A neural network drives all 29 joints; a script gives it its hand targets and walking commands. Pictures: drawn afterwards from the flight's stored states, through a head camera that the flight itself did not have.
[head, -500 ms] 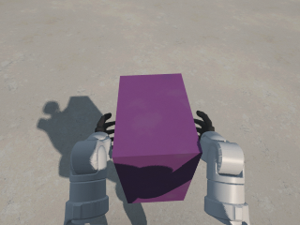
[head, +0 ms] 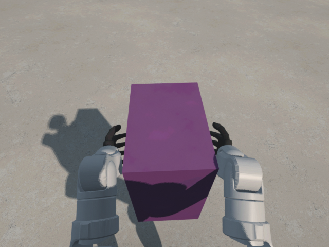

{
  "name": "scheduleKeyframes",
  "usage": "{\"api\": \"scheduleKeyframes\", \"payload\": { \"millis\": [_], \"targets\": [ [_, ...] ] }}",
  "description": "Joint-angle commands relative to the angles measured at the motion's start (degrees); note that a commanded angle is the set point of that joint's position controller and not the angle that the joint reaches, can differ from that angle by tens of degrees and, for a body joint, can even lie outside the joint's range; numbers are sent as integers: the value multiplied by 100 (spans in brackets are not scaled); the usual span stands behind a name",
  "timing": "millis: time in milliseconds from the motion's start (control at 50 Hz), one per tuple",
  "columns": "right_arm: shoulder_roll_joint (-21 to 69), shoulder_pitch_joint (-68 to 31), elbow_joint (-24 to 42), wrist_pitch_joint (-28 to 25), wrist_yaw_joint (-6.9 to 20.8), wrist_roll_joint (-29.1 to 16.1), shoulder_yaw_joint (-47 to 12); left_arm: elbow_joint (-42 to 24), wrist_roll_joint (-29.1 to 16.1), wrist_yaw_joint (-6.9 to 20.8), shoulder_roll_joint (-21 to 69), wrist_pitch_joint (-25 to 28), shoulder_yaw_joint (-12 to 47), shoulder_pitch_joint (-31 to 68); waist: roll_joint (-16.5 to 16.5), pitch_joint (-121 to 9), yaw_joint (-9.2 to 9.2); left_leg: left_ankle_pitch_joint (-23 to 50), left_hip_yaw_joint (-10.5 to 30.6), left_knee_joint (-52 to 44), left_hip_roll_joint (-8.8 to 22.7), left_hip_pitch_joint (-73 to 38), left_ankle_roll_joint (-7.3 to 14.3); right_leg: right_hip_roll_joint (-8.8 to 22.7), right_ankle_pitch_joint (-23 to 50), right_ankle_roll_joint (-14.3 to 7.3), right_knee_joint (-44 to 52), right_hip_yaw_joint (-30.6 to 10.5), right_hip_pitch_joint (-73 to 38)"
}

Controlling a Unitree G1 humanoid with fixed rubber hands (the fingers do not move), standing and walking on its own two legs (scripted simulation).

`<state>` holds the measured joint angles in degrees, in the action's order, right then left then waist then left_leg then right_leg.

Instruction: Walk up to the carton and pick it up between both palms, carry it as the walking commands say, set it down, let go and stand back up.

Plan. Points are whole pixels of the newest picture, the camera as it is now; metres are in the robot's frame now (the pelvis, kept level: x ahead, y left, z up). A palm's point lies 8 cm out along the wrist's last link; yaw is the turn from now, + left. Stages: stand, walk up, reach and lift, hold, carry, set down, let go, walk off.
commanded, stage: carry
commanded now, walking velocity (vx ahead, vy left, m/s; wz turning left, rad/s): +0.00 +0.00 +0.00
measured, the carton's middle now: (166, 155) +0.34 +0.00 +0.03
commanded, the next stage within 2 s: hold in 0.40 s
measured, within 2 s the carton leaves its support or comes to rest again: neither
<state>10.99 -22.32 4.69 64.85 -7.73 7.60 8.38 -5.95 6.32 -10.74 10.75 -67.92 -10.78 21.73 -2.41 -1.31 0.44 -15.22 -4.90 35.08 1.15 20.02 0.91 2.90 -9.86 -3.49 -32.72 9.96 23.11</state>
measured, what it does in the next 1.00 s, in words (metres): stands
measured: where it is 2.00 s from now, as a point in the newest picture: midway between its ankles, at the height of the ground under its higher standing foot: outside the picture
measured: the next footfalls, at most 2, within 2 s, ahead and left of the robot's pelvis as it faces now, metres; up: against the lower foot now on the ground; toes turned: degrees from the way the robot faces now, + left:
none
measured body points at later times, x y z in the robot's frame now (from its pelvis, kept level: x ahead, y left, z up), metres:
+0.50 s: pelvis +0.00 +0.00 +0.00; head -0.02 +0.00 +0.45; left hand +0.32 +0.13 +0.04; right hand +0.32 -0.13 +0.06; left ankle +0.04 +0.11 -0.73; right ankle +0.09 -0.09 -0.73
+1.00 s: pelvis +0.00 -0.01 +0.01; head -0.04 -0.03 +0.45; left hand +0.31 +0.13 +0.05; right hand +0.32 -0.13 +0.06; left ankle +0.04 +0.11 -0.73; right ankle +0.09 -0.09 -0.73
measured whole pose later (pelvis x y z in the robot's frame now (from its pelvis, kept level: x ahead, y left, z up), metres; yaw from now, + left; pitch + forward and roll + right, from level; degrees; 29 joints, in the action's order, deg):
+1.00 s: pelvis +0.00 -0.01 +0.01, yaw -1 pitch -4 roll +1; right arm 11.5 -23.6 -21.8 42.0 -5.5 13.0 12.4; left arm 20.8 10.6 -1.7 10.1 -40.4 -18.4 19.9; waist 1.4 -2.0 0.4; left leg -13.6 -4.9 30.2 1.2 12.2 0.9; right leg 1.9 -9.0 -3.5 -29.1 9.3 16.1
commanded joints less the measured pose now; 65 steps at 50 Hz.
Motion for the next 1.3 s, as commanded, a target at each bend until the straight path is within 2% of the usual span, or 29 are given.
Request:
{"api": "scheduleKeyframes", "payload": {
  "millis": [0, 60, 100, 120, 140, 160, 220, 240, 260, 280, 320, 340, 380, 400, 420, 480, 500, 560, 640, 760, 860, 900, 1000, 1020, 1080, 1100, 1120, 1200, 1280],
  "targets": [
    [4943, -2718, -407, -369, 1353, -1633, -3064, 420, -1688, 1644, 5108, 599, 3567, 3138, 471, -2559, -29, 122, 664, -779, 629, -379, 201, 808, -100, 86, 789, -880, -1167],
    [4921, -2626, -547, -549, 1320, -1544, -3073, 512, -1635, 1647, 5004, 800, 3487, 3229, 358, -2548, -11, 176, 708, -743, 694, -364, 180, 817, -44, 95, 732, -856, -1173],
    [5150, -2631, 402, -400, 1313, -2123, -3654, -648, -2137, 1624, 5175, 664, 4060, 3136, 559, -2615, -38, 69, 673, -764, 673, -365, 162, 809, -242, 93, 731, -870, -1177],
    [4943, -2541, -643, -503, 1305, -1626, -3093, 659, -1658, 1646, 5045, 732, 3521, 2929, 598, -2591, -41, -2, 749, -833, 705, -376, 230, 795, -484, 79, 777, -889, -1174],
    [5054, -2841, 288, -485, 1272, -1914, -3487, -139, -1951, 1657, 5176, 703, 3833, 3054, 448, -2640, -42, 84, 693, -773, 675, -350, 198, 824, -298, 117, 817, -869, -1226],
    [4900, -2624, -344, -545, 1301, -1636, -3181, 629, -1615, 1657, 5021, 771, 3507, 2705, 510, -2499, -44, 123, 691, -834, 682, -396, 186, 774, -274, 154, 759, -814, -1125],
    [4760, -2475, -859, -823, 1303, -1317, -2899, 978, -1358, 1664, 4811, 1040, 3171, 2874, 530, -2687, -36, 112, 773, -844, 727, -298, 194, 777, -171, 109, 708, -833, -1318],
    [5061, -2820, 280, -713, 1256, -1914, -3465, -190, -1941, 1621, 5181, 938, 3793, 3195, 552, -2660, -33, 253, 694, -729, 698, -445, 161, 822, 113, 82, 720, -881, -1279],
    [4854, -2344, -682, -783, 1293, -1441, -3021, 689, -1486, 1641, 4901, 1039, 3279, 2785, 269, -2545, -14, 198, 680, -733, 706, -379, 168, 833, 114, 100, 762, -839, -1268],
    [4863, -2296, -685, -801, 1300, -1497, -3058, 448, -1544, 1602, 4886, 1097, 3435, 3051, 551, -2783, -15, 318, 632, -656, 646, -464, 162, 855, 171, 79, 674, -891, -1263],
    [5057, -2736, 355, -743, 1290, -1976, -3567, -369, -1962, 1608, 5071, 983, 3915, 3088, 526, -2637, -26, 183, 686, -734, 673, -511, 171, 805, -49, 89, 697, -843, -1177],
    [4835, -2590, -515, -839, 1273, -1504, -3064, 638, -1497, 1614, 4933, 1075, 3393, 2848, 495, -2750, -33, 269, 727, -779, 702, -541, 185, 805, -88, 121, 626, -867, -1197],
    [4871, -2565, -262, -912, 1277, -1587, -3242, 594, -1515, 1640, 4953, 1125, 3395, 2553, 353, -2571, -38, 242, 734, -705, 742, -363, 190, 799, -70, 90, 742, -883, -1312],
    [4863, -1082, -2272, -1261, 1412, -345, -1994, 2605, -131, 1700, 4734, 1600, 1953, 1182, 862, -1148, -590, 1, 949, -1297, -349, -476, 102, -661, -268, -23, 964, -1326, -2253],
    [4865, -1384, -2488, -1656, 1416, -254, -2006, 2887, -154, 1650, 4927, 2046, 2089, 1879, 620, -1645, -315, 466, 1045, -1255, -361, -678, 77, -654, 306, 22, 952, -1550, -2578],
    [5877, -2031, -1407, -2330, 1496, -681, -2817, 1492, -654, 1946, 5499, 2753, 3236, 3083, 911, -2589, 4, 1227, 1148, -1154, -446, -908, 101, -673, 1435, 141, 729, -1629, -3096],
    [5963, -2233, -1045, -2441, 1475, -737, -2906, 1336, -887, 2054, 5598, 2866, 3560, 3372, 636, -2801, 241, 1223, 1243, -1133, -377, -861, 144, -699, 1528, 181, 631, -1561, -3151],
    [6153, -2520, -1226, -2449, 1537, -863, -3092, 1832, -688, 2204, 5641, 2855, 3232, 3066, 668, -2503, -83, 757, 977, -1146, -485, -589, 140, -528, 970, 291, 831, -1621, -3148],
    [6091, -2626, -1967, -2429, 1534, -628, -2636, 2380, -465, 2286, 5429, 2908, 2731, 3290, 770, -1745, -132, -2, 924, -1332, -418, -249, 202, -467, 99, 287, 970, -1662, -2960],
    [6447, -3030, -2113, -2490, 1527, -716, -2597, 2549, -498, 2437, 5093, 3065, 2369, 3638, 22, -1825, -304, -59, 698, -1164, -548, -480, 245, -327, -641, 404, 1363, -1822, -3014],
    [6538, -2990, -2552, -2537, 1416, -529, -2240, 2528, -494, 2501, 4964, 3174, 2340, 4317, 67, -1915, -102, -228, 697, -1205, -518, -640, 237, -258, -957, 431, 1482, -1909, -2964],
    [6516, -2873, -2860, -2460, 1426, -553, -2080, 2572, -317, 2489, 4849, 3092, 2076, 4184, 339, -1614, -245, -394, 672, -1257, -473, -336, 254, -162, -1157, 497, 1559, -2047, -3013],
    [6524, -3454, -2662, -2615, 1398, -566, -2115, 2826, -323, 2525, 4858, 3168, 2023, 4236, -108, -1844, -258, -309, 660, -1117, -533, -574, 287, -137, -1432, 510, 1650, -2046, -2876],
    [6665, -3003, -2784, -2597, 1369, -554, -2125, 2671, -413, 2534, 4897, 3199, 2222, 4208, 296, -1883, -287, -22, 690, -1223, -489, -581, 264, -167, -793, 493, 1559, -1994, -3079],
    [6579, -2688, -3058, -2543, 1390, -431, -1937, 2581, -413, 2501, 4868, 3162, 2216, 4269, 284, -1596, -44, 54, 730, -1291, -447, -567, 254, -215, -590, 445, 1519, -1955, -2905],
    [6519, -2745, -2733, -2592, 1401, -514, -2099, 2558, -347, 2479, 4869, 3140, 2274, 3847, 380, -1805, -254, 283, 742, -1323, -443, -690, 219, -244, -242, 455, 1445, -1892, -2934],
    [6527, -2512, -2844, -2515, 1410, -434, -2031, 2380, -473, 2498, 4936, 3139, 2349, 4151, 216, -2005, 9, 320, 738, -1290, -453, -835, 212, -334, -157, 425, 1415, -1818, -2960],
    [6572, -2438, -2448, -2596, 1441, -600, -2388, 2184, -567, 2466, 5115, 3131, 2680, 3704, 474, -2193, -141, 696, 791, -1384, -445, -670, 202, -358, 570, 409, 1266, -1814, -3331],
    [6525, -1886, -2224, -2534, 1437, -614, -2501, 2084, -724, 2485, 5184, 3065, 2989, 3367, 447, -2455, 97, 1131, 878, -1429, -422, -734, 167, -413, 1480, 413, 1181, -1785, -3655]
  ]
}}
